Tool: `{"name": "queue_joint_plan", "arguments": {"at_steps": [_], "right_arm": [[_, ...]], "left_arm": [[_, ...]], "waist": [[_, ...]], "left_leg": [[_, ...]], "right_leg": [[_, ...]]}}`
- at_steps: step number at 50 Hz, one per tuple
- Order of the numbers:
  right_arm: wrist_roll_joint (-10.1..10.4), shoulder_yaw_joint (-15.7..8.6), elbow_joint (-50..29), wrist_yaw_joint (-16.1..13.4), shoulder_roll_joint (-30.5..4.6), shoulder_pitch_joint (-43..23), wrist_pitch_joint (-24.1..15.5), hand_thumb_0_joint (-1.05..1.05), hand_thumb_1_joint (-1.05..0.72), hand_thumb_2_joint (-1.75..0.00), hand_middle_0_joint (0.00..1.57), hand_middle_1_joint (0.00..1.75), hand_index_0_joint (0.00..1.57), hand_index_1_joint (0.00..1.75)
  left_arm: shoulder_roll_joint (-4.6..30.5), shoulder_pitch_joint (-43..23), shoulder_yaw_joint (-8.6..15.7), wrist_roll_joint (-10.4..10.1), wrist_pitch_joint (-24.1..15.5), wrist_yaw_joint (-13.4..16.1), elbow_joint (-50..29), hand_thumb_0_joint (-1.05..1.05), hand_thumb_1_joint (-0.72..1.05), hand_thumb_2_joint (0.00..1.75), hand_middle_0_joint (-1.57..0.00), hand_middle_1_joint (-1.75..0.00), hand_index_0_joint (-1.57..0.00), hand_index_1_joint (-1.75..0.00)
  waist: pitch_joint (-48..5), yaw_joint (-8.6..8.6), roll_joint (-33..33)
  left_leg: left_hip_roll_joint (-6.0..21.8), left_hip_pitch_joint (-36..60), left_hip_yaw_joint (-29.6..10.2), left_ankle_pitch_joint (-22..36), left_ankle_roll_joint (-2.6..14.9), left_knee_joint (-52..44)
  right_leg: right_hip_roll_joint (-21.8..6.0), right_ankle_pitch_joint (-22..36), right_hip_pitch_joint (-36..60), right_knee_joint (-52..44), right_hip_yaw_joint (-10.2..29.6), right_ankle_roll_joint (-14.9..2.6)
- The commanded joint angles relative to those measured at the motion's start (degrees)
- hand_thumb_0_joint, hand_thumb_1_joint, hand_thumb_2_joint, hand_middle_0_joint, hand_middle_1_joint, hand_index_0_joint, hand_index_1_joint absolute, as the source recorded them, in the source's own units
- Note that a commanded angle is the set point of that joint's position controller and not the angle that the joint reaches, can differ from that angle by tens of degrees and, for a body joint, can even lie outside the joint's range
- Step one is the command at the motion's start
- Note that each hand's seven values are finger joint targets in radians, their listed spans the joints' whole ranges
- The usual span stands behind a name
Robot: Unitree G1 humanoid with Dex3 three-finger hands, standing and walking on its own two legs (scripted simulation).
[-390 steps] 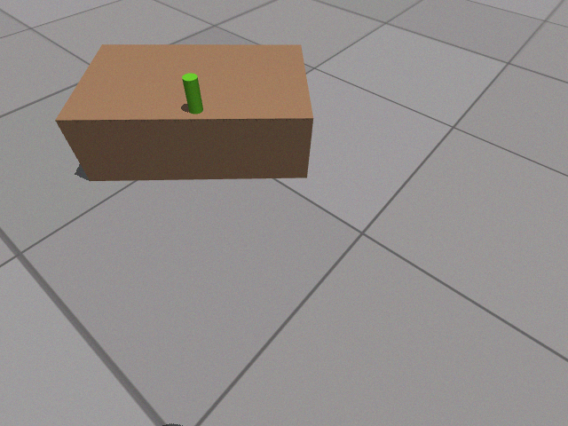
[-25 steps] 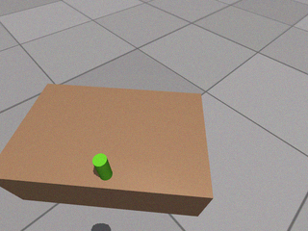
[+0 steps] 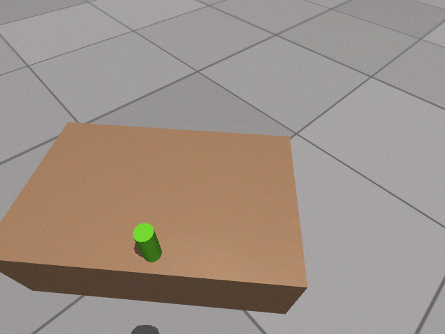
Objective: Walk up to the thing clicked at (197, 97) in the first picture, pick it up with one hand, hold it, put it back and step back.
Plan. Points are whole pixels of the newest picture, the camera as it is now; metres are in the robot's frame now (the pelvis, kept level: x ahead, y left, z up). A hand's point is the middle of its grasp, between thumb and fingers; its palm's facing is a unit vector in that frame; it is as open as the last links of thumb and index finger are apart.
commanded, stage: stand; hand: left
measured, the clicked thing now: (148, 243) +0.42 +0.23 -0.34
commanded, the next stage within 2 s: go down in 0.16 s
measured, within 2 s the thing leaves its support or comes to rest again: neither
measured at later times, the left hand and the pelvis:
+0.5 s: hand (91, 333) +0.15 +0.26 -0.15, palm faces +0.04 -0.94 -0.34, open 10.9 cm; pelvis -0.02 +0.00 -0.01, yaw +0 degrees
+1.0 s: hand (80, 326) +0.16 +0.28 -0.14, palm faces +0.04 -0.94 -0.33, open 16.7 cm; pelvis +0.01 +0.03 -0.03, yaw +1 degrees
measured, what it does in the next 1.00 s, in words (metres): stands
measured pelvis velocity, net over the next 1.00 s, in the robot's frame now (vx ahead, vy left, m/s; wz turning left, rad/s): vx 0.01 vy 0.03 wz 0.02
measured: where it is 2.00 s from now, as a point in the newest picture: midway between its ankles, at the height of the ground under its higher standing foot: outside the picture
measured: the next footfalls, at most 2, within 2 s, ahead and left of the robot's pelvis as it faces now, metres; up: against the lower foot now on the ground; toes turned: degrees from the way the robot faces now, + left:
none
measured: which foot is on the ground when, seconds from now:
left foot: down 0.00-1.00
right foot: down 0.00-1.00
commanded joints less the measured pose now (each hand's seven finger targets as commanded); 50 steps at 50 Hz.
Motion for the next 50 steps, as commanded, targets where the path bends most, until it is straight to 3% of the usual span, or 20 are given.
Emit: {"name": "queue_joint_plan", "arguments": {"at_steps": [1, 9, 12, 13, 14, 15, 16, 17, 19, 21, 23, 25, 28, 30, 32, 34, 35, 40, 46, 50], "right_arm": [[-0.3, -2.3, -3.4, -0.8, -11.8, -1.0, -1.1, 0.00, -0.90, -0.90, 0.20, 0.30, 0.20, 0.30], [-0.3, -2.3, -3.5, -0.9, -11.9, -0.9, -1.0, 0.00, -0.90, -0.90, 0.20, 0.30, 0.20, 0.30], [-0.3, -2.3, -3.4, -0.8, -11.9, -0.7, -1.1, 0.00, -0.90, -0.90, 0.20, 0.30, 0.20, 0.30], [-0.3, -2.2, -3.4, -0.8, -11.9, -0.9, -1.1, 0.00, -0.98, -0.98, 0.20, 0.31, 0.20, 0.31], [3.5, 0.6, -19.0, -2.0, -1.8, -2.3, -4.3, 0.00, -1.05, -0.94, 0.20, 0.30, 0.20, 0.30], [3.7, 0.3, -15.9, -2.6, -3.5, 0.8, -4.4, 0.00, -1.05, -0.95, 0.20, 0.30, 0.20, 0.30], [3.4, -0.5, -15.0, -2.9, -5.7, 2.0, -3.9, 0.00, -1.05, -0.95, 0.20, 0.30, 0.20, 0.30], [3.3, -1.2, -16.4, -2.8, -5.5, 2.0, -3.5, 0.00, -1.05, -0.94, 0.20, 0.30, 0.20, 0.30], [2.6, -2.8, -18.9, -3.5, -5.5, 3.4, -4.4, 0.00, -1.04, -0.93, 0.20, 0.30, 0.20, 0.30], [2.0, -3.4, -20.6, -3.3, -4.7, 4.9, -4.8, 0.00, -1.03, -0.93, 0.20, 0.30, 0.20, 0.30], [1.9, -4.2, -23.1, -3.3, -4.3, 5.3, -5.4, 0.00, -1.02, -0.92, 0.20, 0.30, 0.20, 0.30], [2.0, -4.1, -25.3, -3.5, -3.7, 4.6, -5.9, 0.00, -1.00, -0.92, 0.20, 0.30, 0.20, 0.30], [2.4, -3.5, -28.3, -3.6, -3.3, 1.6, -6.6, 0.00, -0.98, -0.91, 0.20, 0.30, 0.20, 0.30], [2.4, -3.6, -29.9, -3.9, -3.1, 1.4, -7.2, 0.00, -0.95, -0.91, 0.20, 0.30, 0.20, 0.30], [2.5, -3.1, -30.8, -3.8, -2.8, 2.1, -7.9, 0.00, -0.92, -0.90, 0.20, 0.30, 0.20, 0.30], [2.4, -3.0, -31.0, -4.1, -2.7, 2.4, -8.6, 0.00, -0.91, -0.90, 0.20, 0.30, 0.20, 0.30], [2.3, -2.9, -31.1, -4.2, -2.4, 2.5, -8.8, 0.00, -0.90, -0.89, 0.20, 0.30, 0.20, 0.30], [2.1, -2.8, -32.1, -4.9, -2.2, 3.4, -10.1, 0.00, -0.88, -0.89, 0.20, 0.30, 0.20, 0.30], [1.6, -2.9, -32.5, -5.4, -2.5, 4.0, -10.5, 0.00, -0.86, -0.88, 0.20, 0.30, 0.20, 0.30], [1.4, -2.8, -33.4, -5.6, -2.4, 4.0, -10.7, 0.00, -0.86, -0.89, 0.20, 0.30, 0.20, 0.30]], "left_arm": [[13.1, -2.7, 2.4, 0.1, -1.2, 1.1, -3.3, 0.00, 0.90, 0.90, -0.20, -0.30, -0.20, -0.30], [12.8, -2.5, 2.3, 0.2, -1.2, 1.2, -3.2, 0.00, 0.90, 0.90, -0.20, -0.30, -0.20, -0.30], [12.9, -2.0, 2.4, 0.2, -1.1, 1.1, -3.0, 0.00, 0.90, 0.90, -0.20, -0.30, -0.20, -0.30], [12.9, -2.5, 2.4, 0.0, -1.1, 1.1, -3.2, 0.00, 0.82, 0.82, -0.12, -0.22, -0.13, -0.22], [1.3, -22.6, 2.2, -2.4, -6.1, 1.8, -23.3, 0.00, 0.74, 0.74, -0.04, -0.14, -0.05, -0.14], [5.4, -24.2, 3.9, -2.3, -5.3, 2.0, -18.2, 0.00, 0.66, 0.66, -0.02, -0.06, -0.03, -0.06], [12.6, -15.1, 8.5, -0.9, -3.0, 2.5, -9.1, 0.00, 0.58, 0.58, -0.02, -0.06, -0.02, -0.05], [13.0, -10.3, 9.9, -0.4, -2.2, 1.9, -6.8, 0.00, 0.50, 0.50, -0.02, -0.04, -0.02, -0.04], [17.1, -16.9, 11.8, 1.7, -2.8, 1.4, -13.0, 0.00, 0.34, 0.34, -0.02, -0.05, -0.03, -0.03], [13.5, -6.9, 11.7, 3.9, -0.4, 0.2, -7.8, 0.00, 0.24, 0.18, -0.03, -0.04, -0.04, -0.02], [12.9, -2.4, 13.6, 4.4, 2.0, 0.2, -11.3, 0.00, 0.16, 0.13, -0.04, -0.02, -0.05, 0.00], [11.0, -2.0, 12.5, 3.9, 5.5, 0.8, -17.6, 0.00, 0.05, 0.10, -0.05, -0.03, -0.06, -0.01], [8.6, -6.6, 10.1, 3.6, 11.0, 0.8, -20.8, 0.00, -0.05, 0.09, -0.05, -0.02, -0.05, -0.01], [9.5, -6.4, 10.9, 3.0, 13.3, 1.2, -24.9, 0.00, -0.16, 0.09, -0.06, -0.02, -0.05, -0.02], [8.0, -5.2, 9.9, 2.4, 15.1, 0.7, -27.9, 0.00, -0.29, 0.08, -0.06, -0.04, -0.06, -0.04], [9.7, -6.2, 11.1, 2.3, 15.9, 0.5, -32.5, 0.00, -0.33, 0.09, -0.06, -0.05, -0.05, -0.05], [8.5, -4.0, 10.7, 2.3, 16.4, 0.2, -32.4, 0.00, -0.36, 0.07, -0.06, -0.05, -0.06, -0.05], [10.2, -2.2, 11.7, 2.9, 17.5, -0.4, -42.1, 0.00, -0.40, 0.07, -0.07, -0.06, -0.06, -0.06], [8.2, 3.9, 10.3, 3.0, 20.3, -1.0, -47.6, 0.00, -0.44, 0.06, -0.07, -0.07, -0.07, -0.06], [7.0, 6.8, 9.7, 2.5, 22.3, -0.8, -49.3, 0.00, -0.45, 0.05, -0.07, -0.05, -0.07, -0.05]], "waist": [[-4.1, -0.28, -0.7], [-3.9, -0.28, -1.2], [-3.7, -0.18, -0.7], [-3.3, -0.17, -0.3], [1.2, -6.93, 1.8], [-1.9, -4.69, -2.0], [-1.2, -3.25, -2.4], [-1.4, -0.88, -1.8], [-10.2, -0.83, -1.2], [-13.2, -0.17, -1.3], [-17.3, 1.92, 0.9], [-17.2, 1.92, 3.0], [-11.3, 0.27, 0.6], [-11.6, 0.11, -0.8], [-10.3, -0.47, -1.5], [-12.2, -0.38, -1.1], [-11.6, -0.74, -1.3], [-14.9, -0.85, 2.6], [-16.4, -1.51, 5.3], [-16.6, -1.80, 4.1]], "left_leg": [[4.9, -4.5, -2.3, 6.5, 3.37, -2.9], [5.0, -4.5, -2.4, 7.7, 3.37, -2.7], [5.0, -4.5, -2.6, 5.9, 3.45, -3.1], [5.0, -4.8, -2.5, 5.8, 3.54, -3.1], [-4.0, -13.7, 4.2, 0.3, 3.66, 2.2], [-3.9, -12.9, 3.8, -0.1, 4.07, 2.9], [-4.2, -15.0, 3.8, -1.5, 4.13, 4.1], [-4.1, -16.6, 3.9, -0.5, 3.84, 5.2], [-4.0, -16.2, 3.4, 1.9, 3.87, 7.1], [-4.3, -18.4, 2.9, 4.3, 3.73, 9.1], [-4.7, -17.3, 2.8, 7.3, 3.27, 9.2], [-4.7, -16.6, 2.6, 8.2, 2.83, 8.8], [-4.0, -18.2, 2.1, 3.0, 2.72, 8.9], [-3.8, -18.8, 2.0, 1.6, 2.79, 9.4], [-3.6, -19.9, 1.7, -0.3, 2.89, 9.8], [-3.4, -19.3, 1.4, 1.9, 2.74, 10.9], [-3.6, -19.8, 1.5, 2.5, 2.85, 11.7], [-3.6, -19.3, 1.0, 7.5, 2.24, 14.9], [-2.5, -20.0, -0.5, 17.3, 0.77, 18.3], [-2.6, -21.9, -0.7, 19.2, 0.85, 20.5]], "right_leg": [[-7.1, 7.5, 5.2, -3.1, 6.5, -1.41], [-6.8, 9.8, 5.3, -2.8, 6.1, -1.28], [-6.9, 6.7, 4.9, -3.2, 6.4, -1.38], [-7.0, 7.5, 4.7, -3.1, 6.6, -1.44], [-0.7, 1.0, -7.0, -0.8, 1.4, 0.07], [-0.6, -1.5, -3.1, -0.8, 0.9, 0.54], [-0.2, -4.5, -3.7, -0.4, 0.2, 0.00], [-0.2, -4.9, -3.3, 0.4, 0.0, -0.03], [-0.6, -0.8, -0.8, 3.3, 0.6, 0.32], [-0.8, 2.5, 0.0, 6.1, 0.5, 0.05], [-0.5, 4.9, 2.5, 6.4, 0.5, -0.27], [-0.3, 5.0, 1.8, 5.8, 0.1, -0.50], [0.3, -1.1, -3.8, 5.0, -0.5, -0.43], [0.5, -3.2, -4.6, 5.4, -0.8, -0.31], [0.7, -5.0, -6.3, 6.0, -1.1, -0.23], [0.7, -3.0, -6.0, 7.4, -1.1, -0.12], [0.5, -2.2, -6.2, 7.9, -0.9, -0.03], [0.4, 2.6, -7.0, 11.5, -0.7, -0.33], [1.0, 7.7, -8.2, 15.7, -1.6, -0.82], [1.0, 8.8, -8.8, 17.3, -1.9, -0.59]]}}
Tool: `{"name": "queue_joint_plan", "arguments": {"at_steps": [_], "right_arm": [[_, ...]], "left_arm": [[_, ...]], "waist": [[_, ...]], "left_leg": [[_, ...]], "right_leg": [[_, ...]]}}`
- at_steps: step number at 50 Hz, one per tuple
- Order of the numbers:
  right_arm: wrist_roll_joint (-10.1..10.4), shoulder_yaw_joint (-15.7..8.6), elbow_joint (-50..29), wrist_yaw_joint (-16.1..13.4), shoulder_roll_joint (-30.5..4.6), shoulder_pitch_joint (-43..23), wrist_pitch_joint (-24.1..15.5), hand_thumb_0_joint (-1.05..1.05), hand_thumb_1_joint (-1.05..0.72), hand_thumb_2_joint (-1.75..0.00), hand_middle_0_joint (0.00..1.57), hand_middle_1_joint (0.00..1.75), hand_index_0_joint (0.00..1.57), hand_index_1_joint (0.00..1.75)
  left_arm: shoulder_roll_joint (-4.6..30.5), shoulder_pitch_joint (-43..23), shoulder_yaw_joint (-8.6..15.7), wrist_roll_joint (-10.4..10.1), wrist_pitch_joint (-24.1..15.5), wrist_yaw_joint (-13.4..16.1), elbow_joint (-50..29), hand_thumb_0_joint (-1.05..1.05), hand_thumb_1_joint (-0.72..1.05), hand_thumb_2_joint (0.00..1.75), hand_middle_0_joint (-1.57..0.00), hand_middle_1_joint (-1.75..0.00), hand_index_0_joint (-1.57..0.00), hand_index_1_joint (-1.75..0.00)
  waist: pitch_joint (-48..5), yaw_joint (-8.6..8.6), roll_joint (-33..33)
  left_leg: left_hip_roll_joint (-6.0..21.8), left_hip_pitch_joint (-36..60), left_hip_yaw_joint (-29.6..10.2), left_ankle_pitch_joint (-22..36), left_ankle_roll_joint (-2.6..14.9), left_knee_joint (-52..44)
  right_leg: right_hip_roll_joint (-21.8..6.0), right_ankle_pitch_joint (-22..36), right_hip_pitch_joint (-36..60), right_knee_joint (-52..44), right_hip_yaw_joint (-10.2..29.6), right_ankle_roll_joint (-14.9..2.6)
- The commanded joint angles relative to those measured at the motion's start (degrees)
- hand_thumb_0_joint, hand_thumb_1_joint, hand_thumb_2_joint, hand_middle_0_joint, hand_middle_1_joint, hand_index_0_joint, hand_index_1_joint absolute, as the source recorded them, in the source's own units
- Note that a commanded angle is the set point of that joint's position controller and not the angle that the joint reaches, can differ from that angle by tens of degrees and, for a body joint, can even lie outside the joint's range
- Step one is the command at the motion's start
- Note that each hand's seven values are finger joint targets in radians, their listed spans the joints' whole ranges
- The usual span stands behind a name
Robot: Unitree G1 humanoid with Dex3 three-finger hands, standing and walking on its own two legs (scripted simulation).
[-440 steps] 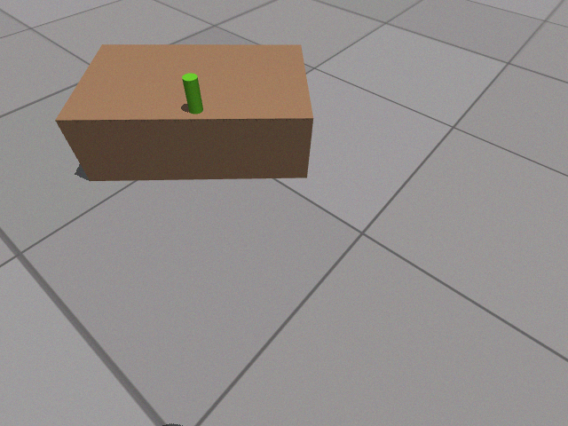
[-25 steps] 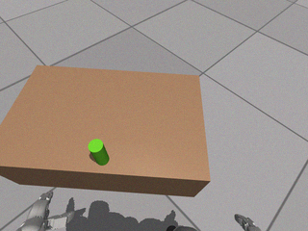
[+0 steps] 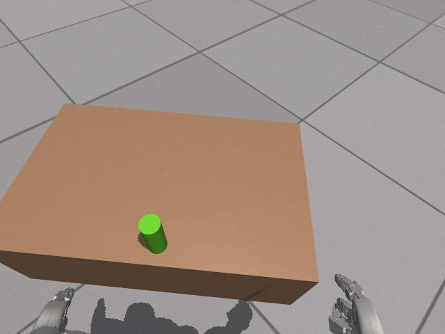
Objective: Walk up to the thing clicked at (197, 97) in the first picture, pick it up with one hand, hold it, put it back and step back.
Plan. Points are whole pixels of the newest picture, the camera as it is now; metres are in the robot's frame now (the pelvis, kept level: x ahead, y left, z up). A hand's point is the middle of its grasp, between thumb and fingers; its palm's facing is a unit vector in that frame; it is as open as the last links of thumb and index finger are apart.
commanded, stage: go down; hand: left
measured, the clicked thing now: (154, 235) +0.41 +0.19 -0.31
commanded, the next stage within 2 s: none
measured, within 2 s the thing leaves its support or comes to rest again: neither
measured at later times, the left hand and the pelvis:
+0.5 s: hand out of the picture +0.14 +0.25 -0.11, palm faces +0.06 -0.94 -0.34, open 17.0 cm; pelvis -0.01 +0.00 -0.03, yaw +1 degrees
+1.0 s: hand (56, 277) +0.23 +0.30 -0.06, palm faces +0.16 -0.95 -0.27, open 17.1 cm; pelvis -0.04 -0.01 -0.04, yaw +2 degrees
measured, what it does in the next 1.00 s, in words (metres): stands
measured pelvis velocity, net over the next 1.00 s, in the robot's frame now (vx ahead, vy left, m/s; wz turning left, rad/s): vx -0.04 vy -0.01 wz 0.03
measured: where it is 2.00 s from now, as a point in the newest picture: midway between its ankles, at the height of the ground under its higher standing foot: outside the picture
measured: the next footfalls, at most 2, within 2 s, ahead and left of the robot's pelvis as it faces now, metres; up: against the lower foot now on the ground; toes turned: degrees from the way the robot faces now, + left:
none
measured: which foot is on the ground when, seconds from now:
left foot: down 0.00-1.00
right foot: down 0.00-1.00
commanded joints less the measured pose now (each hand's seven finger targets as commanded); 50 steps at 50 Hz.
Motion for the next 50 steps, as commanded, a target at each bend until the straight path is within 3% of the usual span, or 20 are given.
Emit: {"name": "queue_joint_plan", "arguments": {"at_steps": [1, 3, 5, 11, 17, 19, 22, 24, 31, 33, 36, 40, 41, 42, 43, 46, 49, 50], "right_arm": [[-0.3, -3.1, -8.4, -0.9, -8.4, -1.3, -2.8, 0.00, -0.85, -0.88, 0.20, 0.30, 0.20, 0.30], [-0.5, -3.1, -8.9, -1.1, -8.1, -1.2, -3.0, 0.00, -0.86, -0.88, 0.20, 0.30, 0.20, 0.30], [-0.4, -3.0, -9.5, -1.3, -8.2, -1.5, -3.1, 0.00, -0.85, -0.88, 0.20, 0.30, 0.20, 0.30], [-0.3, -3.1, -10.7, -1.8, -8.2, -0.5, -3.5, 0.00, -0.85, -0.88, 0.20, 0.30, 0.20, 0.30], [-0.3, -3.0, -12.3, -2.4, -7.9, -0.5, -4.4, 0.00, -0.85, -0.88, 0.20, 0.30, 0.20, 0.30], [-0.3, -3.0, -12.7, -2.6, -7.8, -0.4, -4.6, 0.00, -0.86, -0.89, 0.20, 0.30, 0.20, 0.30], [-0.3, -2.9, -13.2, -3.0, -7.9, -0.2, -4.9, 0.00, -0.86, -0.89, 0.20, 0.30, 0.20, 0.30], [-0.3, -2.9, -13.4, -3.4, -7.8, 0.1, -5.3, 0.00, -0.87, -0.89, 0.20, 0.30, 0.20, 0.30], [-0.1, -2.6, -13.8, -4.9, -7.7, -0.1, -6.8, 0.00, -0.86, -0.89, 0.20, 0.30, 0.20, 0.30], [-0.1, -2.6, -13.6, -5.4, -8.0, -0.2, -7.4, 0.00, -0.86, -0.89, 0.20, 0.30, 0.20, 0.30], [-0.2, -1.9, -12.4, -6.3, -7.9, 0.1, -8.7, 0.00, -0.85, -0.88, 0.20, 0.30, 0.20, 0.30], [0.1, -1.3, -10.0, -7.4, -8.8, 0.7, -10.7, 0.00, -0.86, -0.89, 0.20, 0.30, 0.20, 0.30], [0.1, -1.1, -9.2, -7.5, -8.9, 0.7, -11.0, 0.00, -0.86, -0.89, 0.20, 0.30, 0.20, 0.30], [0.2, -1.1, -8.6, -7.6, -9.4, 0.9, -11.3, 0.00, -0.86, -0.89, 0.20, 0.30, 0.20, 0.30], [0.3, -1.1, -7.8, -7.6, -9.4, 1.2, -11.6, 0.00, -0.86, -0.89, 0.20, 0.30, 0.20, 0.30], [-0.1, -1.0, -5.6, -7.7, -9.9, 2.0, -12.1, 0.00, -0.86, -0.89, 0.20, 0.30, 0.20, 0.30], [-0.3, -1.0, -4.2, -7.3, -9.7, 3.1, -12.1, 0.00, -0.86, -0.89, 0.20, 0.30, 0.20, 0.30], [-0.2, -1.1, -4.1, -7.2, -9.9, 3.9, -12.0, 0.00, -0.87, -0.89, 0.20, 0.30, 0.20, 0.30]], "left_arm": [[10.2, -1.4, 3.7, 0.0, 0.1, 1.1, -12.7, 0.00, -0.46, 0.05, -0.07, -0.06, -0.07, -0.05], [9.1, 0.9, 3.2, -0.1, 0.8, 1.1, -13.1, 0.00, -0.46, 0.05, -0.07, -0.06, -0.06, -0.06], [9.8, 1.5, 4.1, -0.3, 1.6, 1.3, -13.9, 0.00, -0.45, 0.06, -0.07, -0.06, -0.06, -0.06], [10.3, 4.6, 4.4, -0.4, 3.3, 1.0, -19.2, 0.00, -0.45, 0.08, -0.07, -0.06, -0.06, -0.07], [10.8, 6.3, 5.1, -0.6, 4.7, 1.0, -23.8, 0.00, -0.48, 0.08, -0.07, -0.06, -0.06, -0.06], [12.0, 6.7, 6.5, -0.8, 5.2, 1.1, -25.7, 0.00, -0.46, 0.08, -0.07, -0.06, -0.06, -0.06], [11.1, 7.7, 6.0, -1.4, 5.7, 0.7, -26.7, 0.00, -0.46, 0.08, -0.07, -0.05, -0.06, -0.06], [12.2, 7.4, 6.9, -1.5, 5.8, 0.6, -27.5, 0.00, -0.45, 0.09, -0.07, -0.05, -0.05, -0.06], [14.0, 8.5, 8.8, -2.2, 6.2, -0.9, -28.3, 0.00, -0.49, 0.09, -0.07, -0.05, -0.05, -0.06], [15.8, 4.2, 9.7, -2.1, 5.6, -1.3, -29.4, 0.00, -0.51, 0.09, -0.07, -0.06, -0.06, -0.07], [18.4, -5.3, 11.5, -2.2, 4.0, -1.2, -26.5, 0.00, -0.48, 0.09, -0.06, -0.04, -0.05, -0.05], [21.8, -16.0, 13.5, -3.9, 1.0, -2.7, -22.2, 0.00, -0.48, 0.08, -0.06, -0.03, -0.04, -0.04], [24.2, -17.5, 15.4, -4.3, 0.1, -3.4, -21.4, 0.00, -0.46, 0.07, -0.06, -0.03, -0.05, -0.04], [24.6, -18.9, 15.6, -4.7, -0.8, -4.3, -19.4, 0.00, -0.47, 0.08, -0.06, -0.03, -0.04, -0.04], [26.6, -21.0, 16.6, -5.0, -1.6, -5.3, -19.5, 0.00, -0.46, 0.08, -0.06, -0.03, -0.04, -0.04], [28.5, -26.7, 17.0, -4.9, -2.7, -8.1, -11.0, 0.00, -0.46, 0.06, -0.07, -0.03, -0.05, -0.04], [29.0, -28.6, 18.2, -5.2, -4.4, -10.8, -1.6, 0.00, -0.46, 0.05, -0.07, -0.02, -0.05, -0.03], [30.6, -29.5, 19.7, -5.5, -5.2, -11.6, -0.6, 0.00, -0.48, 0.05, -0.08, -0.02, -0.06, -0.04]], "waist": [[-10.6, -0.39, 3.7], [-10.9, -0.42, 2.5], [-10.5, -0.44, 1.6], [-12.5, -0.77, 3.2], [-12.9, -0.56, 4.7], [-13.7, -0.05, 4.8], [-13.1, -0.90, 4.1], [-13.6, -0.77, 4.5], [-11.5, -0.92, 3.2], [-11.6, -1.56, 3.7], [-8.9, -3.01, 2.5], [-9.3, -3.99, 3.4], [-9.9, -2.95, 3.7], [-10.9, -3.39, 3.6], [-12.6, -2.75, 5.7], [-13.1, -3.02, 6.8], [-12.9, -2.10, 4.9], [-14.8, -1.66, 5.5]], "left_leg": [[-1.0, -1.0, 0.2, 30.2, -1.40, -3.1], [-1.1, -1.9, 0.3, 29.1, -1.22, -2.0], [-1.4, -3.4, 0.2, 27.9, -1.00, -1.3], [-1.1, -4.5, -0.3, 30.0, -1.12, 1.6], [-0.7, -6.8, -1.8, 25.5, -1.27, 3.1], [-1.0, -7.9, -1.6, 24.7, -1.13, 3.9], [-0.9, -9.1, -1.6, 23.4, -0.94, 4.7], [-0.9, -9.7, -1.8, 22.6, -0.87, 5.3], [-1.7, -13.2, -1.2, 13.5, 0.20, 6.1], [-1.6, -13.3, -1.5, 12.3, 0.24, 6.2], [-1.8, -15.4, -1.0, 5.2, 1.05, 6.7], [-1.8, -16.0, -1.1, 0.5, 1.31, 6.0], [-2.0, -15.9, -0.9, 0.5, 1.33, 6.3], [-1.9, -15.2, -0.8, 0.9, 1.37, 6.0], [-2.0, -14.4, -1.0, 2.0, 1.09, 5.6], [-2.1, -13.3, -1.1, 3.5, 1.10, 4.5], [-2.1, -15.3, -0.8, 4.8, 1.30, 4.9], [-2.1, -14.8, -0.6, 6.3, 1.20, 5.0]], "right_leg": [[2.9, 16.9, 9.1, 0.1, -1.7, -2.96], [2.8, 16.8, 8.9, 0.7, -1.9, -2.81], [2.8, 16.7, 8.1, 1.3, -1.8, -2.67], [2.6, 17.1, 6.0, 4.4, -1.9, -2.74], [2.5, 12.7, 2.4, 6.6, -2.2, -2.80], [2.3, 12.8, 2.6, 7.0, -2.1, -2.89], [2.4, 11.9, 1.3, 7.8, -2.0, -2.78], [2.2, 11.4, 1.0, 8.2, -1.9, -2.86], [2.0, 5.1, -1.7, 7.5, -1.8, -2.47], [2.0, 4.1, -2.7, 7.7, -1.8, -2.38], [1.9, -0.9, -5.5, 6.3, -1.2, -1.90], [1.5, -3.9, -6.2, 5.8, -0.2, -1.76], [1.4, -4.0, -4.9, 5.4, -0.2, -1.72], [1.4, -3.6, -4.4, 5.4, -0.1, -1.78], [1.3, -2.5, -3.4, 5.8, 0.1, -1.88], [1.6, -0.9, -2.0, 5.5, -0.3, -2.08], [1.8, -0.3, -1.7, 5.2, -0.7, -2.21], [1.8, 0.6, -0.6, 5.3, -0.7, -2.32]]}}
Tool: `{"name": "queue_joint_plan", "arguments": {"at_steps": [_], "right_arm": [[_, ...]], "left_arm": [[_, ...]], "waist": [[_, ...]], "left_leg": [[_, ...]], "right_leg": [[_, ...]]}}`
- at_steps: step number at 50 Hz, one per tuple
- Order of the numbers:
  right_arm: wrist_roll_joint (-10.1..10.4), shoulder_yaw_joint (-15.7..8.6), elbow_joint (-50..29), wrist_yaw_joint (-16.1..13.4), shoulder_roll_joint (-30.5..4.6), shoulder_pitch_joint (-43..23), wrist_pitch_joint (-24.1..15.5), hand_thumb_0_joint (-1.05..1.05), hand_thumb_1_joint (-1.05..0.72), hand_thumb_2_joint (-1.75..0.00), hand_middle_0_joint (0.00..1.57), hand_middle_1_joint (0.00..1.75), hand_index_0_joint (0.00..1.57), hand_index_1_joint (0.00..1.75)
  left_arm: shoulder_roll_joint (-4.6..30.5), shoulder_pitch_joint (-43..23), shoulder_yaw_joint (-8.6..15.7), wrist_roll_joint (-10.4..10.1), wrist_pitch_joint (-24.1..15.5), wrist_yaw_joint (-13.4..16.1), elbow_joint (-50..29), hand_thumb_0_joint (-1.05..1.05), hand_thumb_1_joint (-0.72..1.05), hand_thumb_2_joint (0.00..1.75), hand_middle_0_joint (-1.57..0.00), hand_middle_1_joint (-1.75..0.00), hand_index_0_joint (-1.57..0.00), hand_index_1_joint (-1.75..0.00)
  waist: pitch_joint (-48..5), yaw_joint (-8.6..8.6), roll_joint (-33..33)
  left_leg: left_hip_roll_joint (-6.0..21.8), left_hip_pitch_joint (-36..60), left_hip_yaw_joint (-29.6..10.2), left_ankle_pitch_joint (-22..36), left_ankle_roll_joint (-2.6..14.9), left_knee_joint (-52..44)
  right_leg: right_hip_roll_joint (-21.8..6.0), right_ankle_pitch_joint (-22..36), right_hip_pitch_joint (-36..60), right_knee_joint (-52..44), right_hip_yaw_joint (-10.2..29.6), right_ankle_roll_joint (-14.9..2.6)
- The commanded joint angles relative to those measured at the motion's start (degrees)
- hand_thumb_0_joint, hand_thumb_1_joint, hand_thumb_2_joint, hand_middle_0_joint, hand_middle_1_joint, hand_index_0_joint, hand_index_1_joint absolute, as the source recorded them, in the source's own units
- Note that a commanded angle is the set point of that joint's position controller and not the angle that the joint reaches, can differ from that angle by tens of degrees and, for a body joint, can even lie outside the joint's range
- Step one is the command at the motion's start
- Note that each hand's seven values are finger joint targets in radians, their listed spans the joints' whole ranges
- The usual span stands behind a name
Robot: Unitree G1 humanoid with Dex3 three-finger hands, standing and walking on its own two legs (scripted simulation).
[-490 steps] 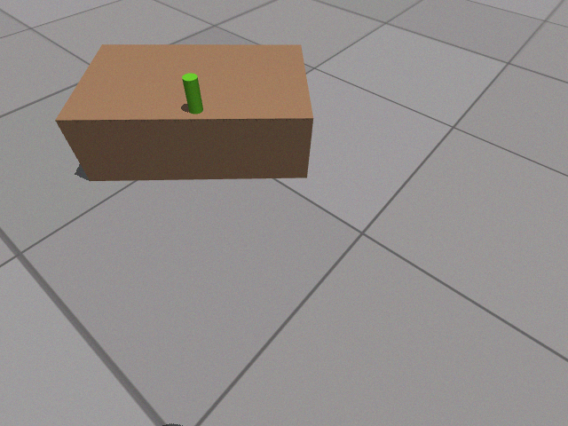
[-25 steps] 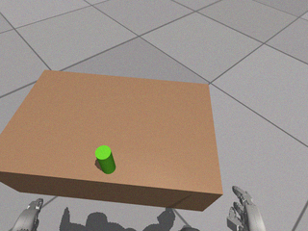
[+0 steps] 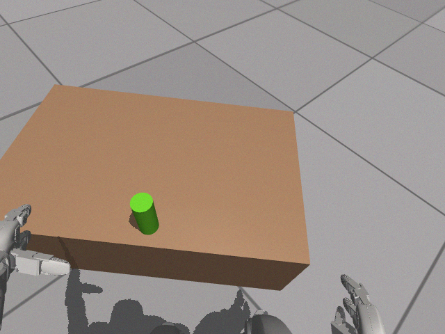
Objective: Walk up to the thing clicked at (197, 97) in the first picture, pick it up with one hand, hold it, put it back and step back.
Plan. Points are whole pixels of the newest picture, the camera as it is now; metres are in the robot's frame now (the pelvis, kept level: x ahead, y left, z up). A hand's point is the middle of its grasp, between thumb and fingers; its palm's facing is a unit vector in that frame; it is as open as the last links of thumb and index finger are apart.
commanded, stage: go down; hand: left
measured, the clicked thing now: (145, 214) +0.46 +0.19 -0.28
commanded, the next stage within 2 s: none
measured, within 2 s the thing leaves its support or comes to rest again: neither
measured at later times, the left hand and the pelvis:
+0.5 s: hand (35, 224) +0.32 +0.33 -0.03, palm faces +0.10 -0.98 -0.18, open 17.5 cm; pelvis +0.01 +0.01 +0.00, yaw -2 degrees
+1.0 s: hand (27, 192) +0.37 +0.36 -0.01, palm faces +0.12 -0.99 -0.12, open 17.4 cm; pelvis +0.00 +0.01 -0.02, yaw -2 degrees
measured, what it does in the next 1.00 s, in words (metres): stands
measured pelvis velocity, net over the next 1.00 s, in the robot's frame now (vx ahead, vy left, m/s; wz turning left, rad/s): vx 0.00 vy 0.01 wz -0.03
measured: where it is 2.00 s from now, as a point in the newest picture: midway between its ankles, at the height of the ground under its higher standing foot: outside the picture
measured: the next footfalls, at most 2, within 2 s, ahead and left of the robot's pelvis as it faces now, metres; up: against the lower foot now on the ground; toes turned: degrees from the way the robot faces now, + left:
none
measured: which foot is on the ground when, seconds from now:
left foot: down 0.00-1.00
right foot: down 0.00-1.00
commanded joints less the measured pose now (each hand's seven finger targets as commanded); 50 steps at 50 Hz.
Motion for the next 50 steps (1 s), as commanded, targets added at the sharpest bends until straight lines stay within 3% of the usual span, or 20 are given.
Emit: {"name": "queue_joint_plan", "arguments": {"at_steps": [1, 2, 7, 9, 16, 17, 19, 20, 21, 24, 27, 34, 37, 40, 44, 45, 46, 48, 49, 50], "right_arm": [[-0.2, -4.0, -5.5, -0.6, -9.5, 1.7, -2.9, 0.00, -0.87, -0.89, 0.20, 0.30, 0.20, 0.30], [-0.2, -4.0, -5.2, -0.3, -9.6, 2.5, -2.8, 0.00, -0.88, -0.89, 0.20, 0.30, 0.20, 0.30], [-0.4, -4.3, -5.7, 0.7, -10.2, 4.2, -2.3, 0.00, -0.88, -0.89, 0.20, 0.30, 0.20, 0.30], [-0.4, -4.5, -6.0, 1.1, -10.3, 4.5, -1.9, 0.00, -0.89, -0.89, 0.20, 0.30, 0.20, 0.30], [-0.8, -5.2, -5.2, 1.4, -10.7, 7.2, -0.5, 0.00, -0.89, -0.90, 0.20, 0.30, 0.20, 0.30], [-1.1, -6.1, -5.2, 1.3, -11.7, 7.8, -0.4, 0.00, -0.88, -0.90, 0.20, 0.30, 0.20, 0.30], [-1.1, -5.6, -4.9, 1.1, -11.3, 7.6, 0.0, 0.00, -0.89, -0.90, 0.20, 0.30, 0.20, 0.30], [-1.1, -6.0, -4.7, 1.0, -11.9, 7.7, 0.0, 0.00, -0.88, -0.90, 0.20, 0.30, 0.20, 0.30], [-1.3, -5.3, -3.7, 0.9, -11.2, 8.0, 0.2, 0.00, -0.89, -0.90, 0.20, 0.30, 0.20, 0.30], [-1.4, -5.2, -3.1, 0.7, -11.8, 8.6, 0.7, 0.00, -0.88, -0.90, 0.20, 0.30, 0.20, 0.30], [-1.7, -4.8, -2.9, 0.7, -11.9, 8.4, 0.7, 0.00, -0.89, -0.90, 0.20, 0.30, 0.20, 0.30], [-1.7, -3.6, -4.1, 1.1, -12.2, 8.1, 1.7, 0.00, -0.88, -0.89, 0.20, 0.30, 0.20, 0.30], [-1.8, -3.3, -4.2, 1.3, -12.6, 8.7, 1.8, 0.00, -0.89, -0.90, 0.20, 0.30, 0.20, 0.30], [-2.0, -3.3, -4.1, 1.2, -12.8, 8.8, 2.1, 0.00, -0.88, -0.89, 0.20, 0.30, 0.20, 0.30], [-2.4, -3.2, -3.4, 0.9, -13.2, 8.9, 2.6, 0.00, -0.88, -0.90, 0.20, 0.30, 0.20, 0.30], [-2.6, -3.1, -3.3, 1.0, -13.4, 9.6, 2.6, 0.00, -0.88, -0.90, 0.20, 0.30, 0.20, 0.30], [-2.7, -2.7, -3.1, 0.8, -13.2, 9.4, 2.8, 0.00, -0.89, -0.90, 0.20, 0.30, 0.20, 0.30], [-2.9, -2.9, -2.8, 0.8, -13.8, 9.9, 3.1, 0.00, -0.89, -0.90, 0.20, 0.30, 0.20, 0.30], [-2.9, -2.8, -2.5, 0.9, -13.6, 10.2, 3.2, 0.00, -0.88, -0.90, 0.20, 0.30, 0.20, 0.30], [-2.9, -2.5, -2.4, 0.8, -13.4, 9.9, 3.3, 0.00, -0.89, -0.90, 0.20, 0.30, 0.20, 0.30]], "left_arm": [[19.4, -13.4, 8.7, 0.0, -5.5, -3.2, 0.0, 0.00, -0.49, 0.03, -0.08, -0.02, -0.06, -0.03], [18.0, -12.1, 8.2, -0.2, -6.1, -4.5, 3.5, 0.00, -0.51, 0.04, -0.08, -0.02, -0.06, -0.03], [20.9, -14.4, 10.1, -0.3, -11.8, -8.8, 7.6, 0.00, -0.53, 0.02, -0.09, -0.02, -0.07, -0.03], [19.1, -13.6, 9.2, -0.8, -13.5, -9.9, 9.7, 0.00, -0.56, 0.01, -0.09, -0.02, -0.07, -0.03], [21.1, -17.1, 11.5, -0.7, -20.1, -10.7, 10.7, 0.00, -0.58, 0.04, -0.08, -0.01, -0.06, -0.03], [23.6, -23.5, 11.8, -0.7, -21.6, -10.4, 3.7, 0.00, -0.58, 0.04, -0.08, -0.02, -0.06, -0.03], [23.4, -20.4, 11.9, 0.2, -22.2, -10.1, 9.7, 0.00, -0.55, 0.05, -0.08, -0.02, -0.06, -0.03], [24.6, -25.2, 12.1, 0.0, -23.2, -10.0, 5.7, 0.00, -0.54, 0.06, -0.07, -0.02, -0.06, -0.03], [25.5, -22.7, 13.4, 0.2, -23.5, -9.9, 10.9, 0.00, -0.55, 0.06, -0.07, -0.02, -0.05, -0.03], [28.9, -30.6, 14.8, 0.0, -26.0, -10.2, 10.4, 0.00, -0.53, 0.06, -0.07, -0.02, -0.05, -0.03], [28.8, -30.7, 15.7, -0.5, -27.6, -11.9, 16.3, 0.00, -0.51, 0.06, -0.07, -0.02, -0.05, -0.03], [27.4, -30.0, 13.2, -1.1, -28.6, -16.1, 29.1, 0.00, -0.54, 0.04, -0.08, -0.03, -0.07, -0.03], [31.1, -36.4, 15.5, -1.8, -30.9, -16.9, 25.8, 0.00, -0.59, 0.03, -0.08, -0.03, -0.07, -0.04], [33.7, -36.8, 17.2, -1.8, -32.9, -17.0, 27.7, 0.00, -0.55, 0.05, -0.07, -0.03, -0.06, -0.04], [37.3, -38.8, 19.6, -1.7, -34.8, -17.6, 27.1, 0.00, -0.52, 0.05, -0.07, -0.02, -0.06, -0.03], [40.1, -43.8, 20.7, -1.6, -35.6, -17.6, 21.2, 0.00, -0.50, 0.05, -0.07, -0.02, -0.05, -0.03], [38.2, -37.9, 20.0, -1.3, -34.7, -18.0, 30.3, 0.00, -0.49, 0.05, -0.07, -0.02, -0.05, -0.03], [38.2, -38.1, 19.8, -1.5, -34.7, -18.4, 30.2, 0.00, -0.49, 0.07, -0.07, -0.02, -0.05, -0.04], [39.5, -40.4, 20.7, -1.8, -35.2, -18.5, 26.2, 0.00, -0.49, 0.06, -0.07, -0.02, -0.05, -0.03], [38.7, -39.0, 20.0, -1.7, -34.8, -18.7, 30.1, 0.00, -0.53, 0.05, -0.08, -0.02, -0.06, -0.03]], "waist": [[-13.3, 1.08, 6.0], [-12.7, 0.88, 5.6], [-13.3, 2.27, 5.2], [-12.1, 1.77, 5.2], [-15.9, 1.00, 6.8], [-17.4, 1.19, 8.1], [-15.2, 0.96, 7.3], [-16.0, 0.86, 8.9], [-14.4, 0.52, 8.0], [-14.8, -0.12, 9.0], [-15.1, 0.07, 8.5], [-14.0, -0.22, 6.5], [-18.3, -0.05, 7.7], [-18.6, -0.48, 4.5], [-21.2, 0.13, 7.6], [-25.9, 0.60, 11.5], [-22.1, -0.21, 10.1], [-22.9, -0.78, 8.9], [-24.7, 0.40, 10.9], [-21.9, -0.06, 11.6]], "left_leg": [[-2.4, 0.6, 2.6, 11.4, 2.07, -11.2], [-2.1, 0.8, 2.5, 13.2, 1.84, -11.3], [-1.6, 0.4, 2.6, 18.0, 1.40, -10.9], [-1.5, 0.1, 2.8, 17.8, 1.50, -10.4], [-0.4, 3.3, 1.8, 24.0, 0.64, -9.8], [-0.7, 4.1, 2.2, 23.4, 0.80, -9.8], [-0.7, 3.6, 2.4, 21.6, 0.90, -10.4], [-0.7, 4.2, 2.3, 20.8, 0.82, -10.6], [-0.5, 3.8, 2.0, 21.0, 0.72, -10.5], [-0.7, 2.9, 2.2, 19.2, 0.95, -10.3], [-1.1, 1.3, 2.8, 17.9, 1.21, -9.9], [-0.9, -2.3, 3.2, 17.5, 1.31, -8.7], [-0.7, -1.5, 2.9, 19.8, 1.05, -7.1], [-1.2, -4.4, 3.6, 18.0, 1.74, -5.7], [-1.5, -3.7, 3.6, 18.9, 1.33, -5.4], [-1.2, 0.2, 3.3, 22.0, 0.86, -5.3], [-1.3, -0.9, 3.4, 22.8, 1.01, -4.6], [-1.3, -1.3, 3.2, 24.3, 1.12, -4.1], [-1.3, -1.0, 3.0, 25.3, 0.90, -4.1], [-1.2, -1.1, 3.0, 24.4, 0.85, -3.9]], "right_leg": [[1.8, 4.5, 13.7, -8.4, 1.4, -1.40], [2.0, 5.9, 13.3, -7.8, 1.1, -1.61], [2.5, 9.0, 12.5, -6.5, 0.8, -2.01], [2.6, 9.0, 10.6, -6.1, 1.0, -2.05], [2.9, 12.6, 9.8, -3.6, 1.3, -2.53], [2.7, 12.7, 10.7, -3.8, 1.7, -2.45], [2.6, 11.4, 10.2, -4.2, 2.0, -2.46], [2.6, 10.8, 9.4, -4.1, 2.1, -2.51], [2.6, 10.8, 9.1, -4.2, 2.0, -2.41], [2.4, 9.9, 8.3, -4.2, 2.3, -2.53], [2.1, 9.5, 8.7, -4.2, 2.6, -2.63], [2.0, 9.1, 7.2, -3.9, 2.5, -2.65], [2.2, 10.4, 6.2, -2.3, 2.3, -2.85], [1.9, 10.3, 7.4, -2.0, 3.2, -2.39], [1.7, 10.8, 7.1, -1.0, 3.3, -2.64], [1.7, 12.6, 7.3, -0.2, 3.2, -2.91], [1.7, 12.7, 5.8, -0.6, 3.1, -2.78], [1.7, 14.1, 6.1, -0.5, 3.3, -2.70], [1.4, 14.6, 6.4, 0.0, 3.3, -2.89], [1.6, 13.0, 4.0, -0.3, 3.1, -2.93]]}}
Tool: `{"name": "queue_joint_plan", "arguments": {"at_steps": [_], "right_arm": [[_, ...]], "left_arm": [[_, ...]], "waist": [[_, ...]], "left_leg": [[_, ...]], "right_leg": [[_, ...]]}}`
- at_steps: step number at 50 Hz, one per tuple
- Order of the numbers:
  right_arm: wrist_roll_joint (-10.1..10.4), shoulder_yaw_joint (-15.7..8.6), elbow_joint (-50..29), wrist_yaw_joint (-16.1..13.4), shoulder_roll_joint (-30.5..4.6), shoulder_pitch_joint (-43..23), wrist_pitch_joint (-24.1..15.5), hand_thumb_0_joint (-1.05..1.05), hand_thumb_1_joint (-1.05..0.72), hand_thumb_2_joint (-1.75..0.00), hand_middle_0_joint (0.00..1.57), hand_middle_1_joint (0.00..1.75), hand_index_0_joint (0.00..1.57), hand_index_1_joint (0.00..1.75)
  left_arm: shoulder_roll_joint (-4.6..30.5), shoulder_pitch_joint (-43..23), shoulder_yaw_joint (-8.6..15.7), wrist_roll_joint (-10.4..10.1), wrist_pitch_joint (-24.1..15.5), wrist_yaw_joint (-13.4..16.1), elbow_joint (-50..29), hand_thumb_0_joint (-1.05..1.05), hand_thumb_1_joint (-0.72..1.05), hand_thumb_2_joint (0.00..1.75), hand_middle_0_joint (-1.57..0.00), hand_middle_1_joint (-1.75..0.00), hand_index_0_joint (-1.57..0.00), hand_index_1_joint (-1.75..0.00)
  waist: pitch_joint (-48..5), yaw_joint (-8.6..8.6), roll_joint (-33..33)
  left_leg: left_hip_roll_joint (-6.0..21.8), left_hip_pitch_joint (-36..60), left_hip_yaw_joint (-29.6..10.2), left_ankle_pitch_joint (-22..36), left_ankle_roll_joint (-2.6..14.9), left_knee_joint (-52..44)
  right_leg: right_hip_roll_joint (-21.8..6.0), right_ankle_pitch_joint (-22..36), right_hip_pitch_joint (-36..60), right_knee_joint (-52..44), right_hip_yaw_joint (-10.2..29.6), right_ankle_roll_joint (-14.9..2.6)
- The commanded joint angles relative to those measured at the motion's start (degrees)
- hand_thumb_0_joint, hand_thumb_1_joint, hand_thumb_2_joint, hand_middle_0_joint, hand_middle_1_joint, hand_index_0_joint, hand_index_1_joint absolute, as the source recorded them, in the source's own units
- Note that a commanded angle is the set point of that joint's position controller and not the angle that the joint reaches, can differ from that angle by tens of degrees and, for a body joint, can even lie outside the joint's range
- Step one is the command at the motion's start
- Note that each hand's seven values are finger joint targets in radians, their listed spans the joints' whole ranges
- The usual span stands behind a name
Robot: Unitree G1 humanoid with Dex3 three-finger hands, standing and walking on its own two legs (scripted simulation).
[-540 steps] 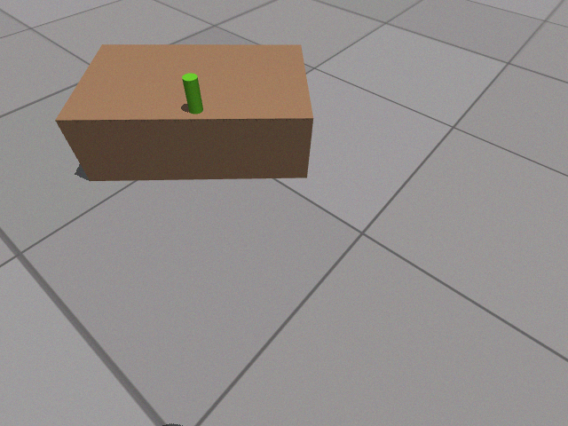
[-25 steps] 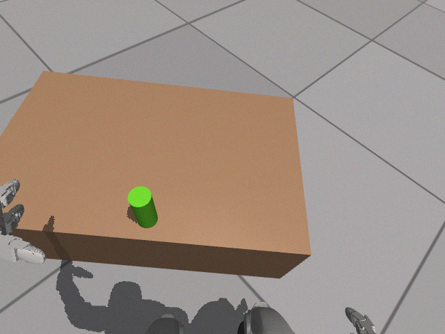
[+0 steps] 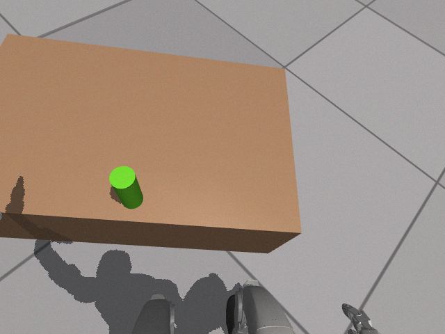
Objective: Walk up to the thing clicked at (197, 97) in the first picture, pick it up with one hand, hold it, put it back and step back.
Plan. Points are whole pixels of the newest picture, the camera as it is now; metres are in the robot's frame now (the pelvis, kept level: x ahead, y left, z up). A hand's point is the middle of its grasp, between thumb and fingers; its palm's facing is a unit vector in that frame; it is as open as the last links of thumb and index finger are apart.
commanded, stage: go down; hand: left
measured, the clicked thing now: (127, 189) +0.46 +0.20 -0.26
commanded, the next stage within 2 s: none
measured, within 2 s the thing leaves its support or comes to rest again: neither
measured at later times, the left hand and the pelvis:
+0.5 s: hand out of the picture +0.38 +0.38 +0.01, palm faces +0.15 -0.98 -0.09, open 17.4 cm; pelvis +0.00 +0.01 -0.01, yaw +0 degrees
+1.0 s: hand out of the picture +0.40 +0.39 +0.00, palm faces +0.16 -0.98 -0.08, open 17.2 cm; pelvis +0.00 +0.01 -0.02, yaw +0 degrees
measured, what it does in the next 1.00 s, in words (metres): stands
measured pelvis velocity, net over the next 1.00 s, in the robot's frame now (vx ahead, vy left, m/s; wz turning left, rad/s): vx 0.00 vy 0.01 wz -0.01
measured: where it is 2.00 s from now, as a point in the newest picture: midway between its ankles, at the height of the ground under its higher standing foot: outside the picture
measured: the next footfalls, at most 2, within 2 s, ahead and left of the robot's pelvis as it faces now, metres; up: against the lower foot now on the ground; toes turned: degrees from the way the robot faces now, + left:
none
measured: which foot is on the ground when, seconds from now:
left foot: down 0.00-1.00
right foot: down 0.00-1.00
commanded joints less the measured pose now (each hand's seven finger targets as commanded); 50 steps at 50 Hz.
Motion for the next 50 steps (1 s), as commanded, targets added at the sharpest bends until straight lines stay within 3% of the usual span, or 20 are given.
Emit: {"name": "queue_joint_plan", "arguments": {"at_steps": [1, 6, 8, 9, 11, 12, 13, 14, 18, 19, 23, 28, 29, 30, 31, 43, 45, 47, 48, 50], "right_arm": [[-0.2, -4.2, -4.2, -1.3, -11.7, 6.6, -1.5, 0.00, -0.89, -0.90, 0.20, 0.30, 0.20, 0.30], [0.1, -3.8, -4.3, -1.5, -11.4, 6.4, -1.3, 0.00, -0.89, -0.90, 0.20, 0.30, 0.20, 0.30], [0.1, -3.6, -4.6, -1.6, -11.2, 6.5, -1.2, 0.00, -0.89, -0.90, 0.20, 0.30, 0.20, 0.30], [0.0, -3.8, -4.5, -1.5, -11.5, 6.9, -1.1, 0.00, -0.89, -0.90, 0.20, 0.30, 0.20, 0.30], [0.1, -3.7, -4.3, -1.4, -11.6, 6.7, -1.1, 0.00, -0.89, -0.90, 0.20, 0.30, 0.20, 0.30], [0.2, -3.7, -4.5, -1.5, -11.5, 6.7, -1.2, 0.00, -0.89, -0.90, 0.20, 0.30, 0.20, 0.30], [0.1, -3.7, -4.4, -1.5, -11.7, 7.1, -1.2, 0.00, -0.89, -0.90, 0.20, 0.30, 0.20, 0.30], [0.0, -3.7, -4.0, -1.4, -11.7, 7.3, -1.0, 0.00, -0.89, -0.90, 0.20, 0.30, 0.20, 0.30], [-0.1, -3.7, -4.2, -1.3, -12.0, 7.4, -1.0, 0.00, -0.89, -0.90, 0.20, 0.30, 0.20, 0.30], [-0.2, -3.6, -3.9, -1.3, -12.0, 7.3, -1.1, 0.00, -0.88, -0.89, 0.20, 0.30, 0.20, 0.30], [-0.3, -3.3, -4.1, -1.2, -11.8, 7.3, -1.0, 0.00, -0.89, -0.90, 0.20, 0.30, 0.20, 0.30], [-0.6, -3.1, -3.8, -1.0, -12.1, 7.8, -1.1, 0.00, -0.88, -0.90, 0.20, 0.30, 0.20, 0.30], [-0.5, -3.1, -4.0, -1.0, -11.8, 7.4, -0.9, 0.00, -0.89, -0.90, 0.20, 0.30, 0.20, 0.30], [-0.5, -3.2, -3.8, -1.0, -12.3, 7.6, -0.9, 0.00, -0.89, -0.90, 0.20, 0.30, 0.20, 0.30], [-0.6, -3.3, -4.2, -0.9, -12.3, 7.5, -1.0, 0.00, -0.88, -0.90, 0.20, 0.30, 0.20, 0.30], [-0.6, -2.5, -4.0, -1.0, -12.0, 7.7, -0.5, 0.00, -0.89, -0.90, 0.20, 0.30, 0.20, 0.30], [-0.6, -2.3, -3.7, -0.9, -12.0, 7.7, -0.5, 0.00, -0.89, -0.90, 0.20, 0.30, 0.20, 0.30], [-0.7, -2.3, -4.0, -0.7, -12.1, 8.0, -0.3, 0.00, -0.89, -0.90, 0.20, 0.30, 0.20, 0.30], [-0.6, -2.4, -4.1, -0.7, -12.3, 7.6, -0.3, 0.00, -0.89, -0.90, 0.20, 0.30, 0.20, 0.30], [-0.7, -2.6, -3.9, -0.5, -12.6, 7.9, -0.4, 0.00, -0.89, -0.90, 0.20, 0.30, 0.20, 0.30]], "left_arm": [[24.8, -16.0, 3.7, -1.7, -3.5, -0.3, -11.8, 0.00, -0.52, 0.04, -0.08, -0.02, -0.06, -0.03], [23.9, -13.0, 3.3, -1.9, -3.0, -0.6, -5.9, 0.00, -0.57, 0.03, -0.08, -0.02, -0.06, -0.04], [25.2, -16.8, 3.4, -2.0, -3.3, -0.8, -9.3, 0.00, -0.57, 0.03, -0.08, -0.02, -0.07, -0.04], [23.3, -14.2, 2.6, -2.0, -2.9, -0.9, -5.8, 0.00, -0.55, 0.04, -0.08, -0.02, -0.06, -0.04], [23.8, -14.6, 2.7, -2.1, -3.2, -0.9, -6.3, 0.00, -0.55, 0.04, -0.08, -0.03, -0.06, -0.04], [25.7, -19.0, 3.2, -2.1, -3.7, -0.8, -11.6, 0.00, -0.55, 0.03, -0.08, -0.02, -0.06, -0.03], [23.5, -14.9, 2.2, -1.9, -2.9, -0.7, -4.8, 0.00, -0.56, 0.04, -0.08, -0.02, -0.06, -0.03], [25.2, -17.6, 3.2, -2.1, -3.7, -0.7, -9.0, 0.00, -0.59, 0.04, -0.08, -0.02, -0.06, -0.04], [25.6, -18.8, 3.0, -2.0, -4.2, -0.9, -8.5, 0.00, -0.61, 0.07, -0.09, -0.05, -0.06, -0.08], [25.1, -18.4, 3.0, -2.2, -4.4, -0.9, -7.5, 0.00, -0.53, 0.05, -0.08, -0.03, -0.06, -0.04], [27.0, -21.1, 4.3, -2.4, -5.4, -1.1, -10.8, 0.00, -0.51, 0.05, -0.07, -0.02, -0.05, -0.04], [26.5, -19.6, 3.8, -2.4, -5.0, -1.7, -6.9, 0.00, -0.49, 0.06, -0.07, -0.02, -0.05, -0.04], [27.5, -21.5, 4.3, -2.6, -5.3, -1.9, -9.7, 0.00, -0.52, 0.05, -0.07, -0.02, -0.05, -0.04], [26.5, -19.2, 3.9, -2.6, -4.9, -2.0, -5.2, 0.00, -0.53, 0.05, -0.07, -0.02, -0.05, -0.04], [26.4, -20.8, 3.8, -2.8, -5.3, -2.1, -8.3, 0.00, -0.51, 0.05, -0.07, -0.02, -0.05, -0.03], [29.9, -22.2, 5.9, -3.0, -6.1, -3.0, -8.1, 0.00, -0.48, 0.08, -0.07, -0.03, -0.04, -0.05], [28.4, -19.2, 5.4, -3.1, -5.9, -3.2, -3.5, 0.00, -0.49, 0.08, -0.06, -0.03, -0.04, -0.05], [31.5, -23.6, 6.8, -3.1, -6.6, -3.1, -10.1, 0.00, -0.47, 0.08, -0.06, -0.03, -0.04, -0.05], [28.5, -19.4, 5.3, -3.0, -6.1, -3.3, -3.6, 0.00, -0.47, 0.08, -0.06, -0.03, -0.04, -0.05], [29.2, -21.9, 5.8, -3.3, -6.7, -3.5, -7.2, 0.00, -0.49, 0.09, -0.06, -0.03, -0.03, -0.06]], "waist": [[-25.1, 2.22, 13.5], [-21.7, 1.21, 9.2], [-24.2, 1.26, 11.2], [-22.2, 0.79, 9.3], [-21.8, 1.15, 11.1], [-24.4, 1.71, 13.0], [-22.0, 0.58, 10.6], [-22.6, 1.32, 11.9], [-22.9, 0.92, 13.3], [-21.5, 0.90, 12.8], [-24.9, 1.05, 13.9], [-24.6, 0.51, 14.1], [-25.3, 1.23, 15.5], [-23.4, 0.34, 13.7], [-24.0, 0.83, 14.4], [-27.4, 0.63, 13.5], [-24.5, 0.32, 13.2], [-28.3, 1.34, 16.2], [-24.8, 0.28, 14.1], [-26.1, 0.34, 15.2]], "left_leg": [[-1.2, 11.2, 1.1, 25.4, 0.56, -8.6], [-1.6, 5.1, 1.5, 20.4, 1.19, -8.3], [-1.5, 6.5, 1.7, 19.7, 1.15, -8.3], [-1.3, 6.2, 1.3, 20.4, 1.17, -8.4], [-1.2, 6.8, 1.0, 20.4, 0.78, -8.6], [-1.2, 8.0, 0.9, 20.2, 0.72, -8.6], [-1.0, 7.6, 0.7, 21.1, 0.74, -8.4], [-1.1, 7.3, 0.6, 21.6, 0.57, -8.3], [-0.7, 9.2, 0.1, 21.6, 0.21, -8.2], [-0.8, 7.7, 0.2, 20.7, 0.36, -8.0], [-0.9, 8.4, 0.3, 21.4, 0.45, -7.3], [-0.7, 8.8, -0.4, 25.1, 0.10, -6.2], [-0.8, 8.4, -0.3, 23.6, 0.07, -6.3], [-0.5, 8.0, -1.0, 23.2, 0.00, -6.5], [-0.6, 8.0, -0.7, 22.6, 0.01, -6.3], [-1.3, 5.3, 0.1, 22.7, 0.60, -4.0], [-1.1, 4.7, -0.3, 23.5, 0.43, -3.6], [-1.0, 7.1, -0.7, 25.2, 0.06, -3.7], [-0.8, 6.2, -0.9, 24.4, 0.12, -3.9], [-0.8, 7.2, -1.1, 25.3, -0.17, -3.4]], "right_leg": [[1.3, 12.8, 16.2, -4.4, 1.1, -3.18], [1.4, 10.9, 17.6, -5.1, 1.3, -2.90], [1.4, 10.6, 17.8, -4.9, 1.5, -2.90], [1.6, 10.7, 16.7, -4.8, 1.0, -2.96], [1.6, 9.9, 15.2, -4.4, 0.6, -3.10], [1.7, 9.7, 15.3, -4.2, 0.7, -3.18], [1.8, 10.0, 14.7, -4.2, 0.3, -3.19], [1.7, 10.2, 14.1, -3.8, 0.0, -3.28], [1.9, 9.0, 11.7, -3.3, -0.2, -3.42], [1.8, 8.6, 11.6, -3.4, 0.0, -3.36], [1.5, 9.5, 12.8, -2.7, 0.4, -3.32], [1.6, 10.6, 10.4, -1.8, -0.1, -3.41], [1.5, 10.0, 10.6, -1.7, 0.1, -3.44], [1.8, 8.9, 8.9, -1.5, -0.4, -3.47], [1.7, 8.7, 8.8, -1.4, -0.2, -3.49], [1.4, 11.0, 11.6, -0.3, 0.9, -3.18], [1.6, 10.6, 8.6, 0.3, 0.3, -3.29], [1.5, 10.7, 8.6, 0.9, 0.3, -3.50], [1.7, 9.8, 7.0, 0.8, -0.1, -3.49], [1.7, 9.8, 5.7, 1.3, -0.3, -3.56]]}}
